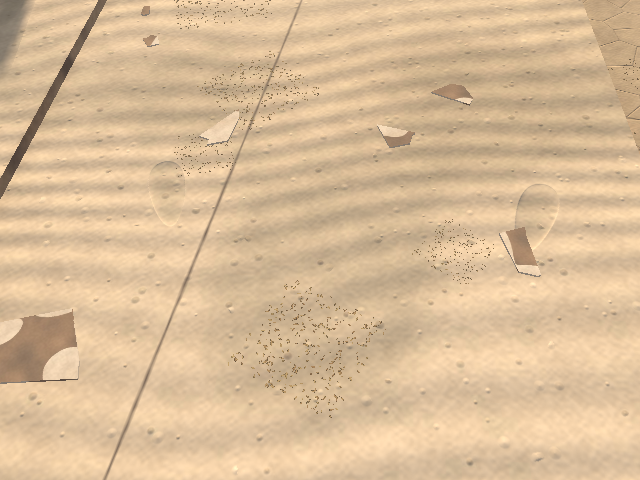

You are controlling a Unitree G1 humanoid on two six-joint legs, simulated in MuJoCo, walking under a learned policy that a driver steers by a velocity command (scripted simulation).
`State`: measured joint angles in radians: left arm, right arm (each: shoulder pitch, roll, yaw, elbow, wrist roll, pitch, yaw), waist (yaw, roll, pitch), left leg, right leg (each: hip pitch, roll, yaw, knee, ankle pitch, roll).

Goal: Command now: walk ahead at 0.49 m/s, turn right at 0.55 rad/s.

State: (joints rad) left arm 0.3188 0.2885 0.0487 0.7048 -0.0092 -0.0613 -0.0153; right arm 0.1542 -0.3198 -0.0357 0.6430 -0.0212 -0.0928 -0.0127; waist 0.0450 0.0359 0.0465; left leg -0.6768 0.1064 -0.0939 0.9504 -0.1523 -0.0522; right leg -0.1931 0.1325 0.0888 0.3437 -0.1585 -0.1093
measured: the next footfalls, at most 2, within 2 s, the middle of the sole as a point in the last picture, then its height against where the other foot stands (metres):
left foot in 0.24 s outside the picture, level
right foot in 0.68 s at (442, 458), level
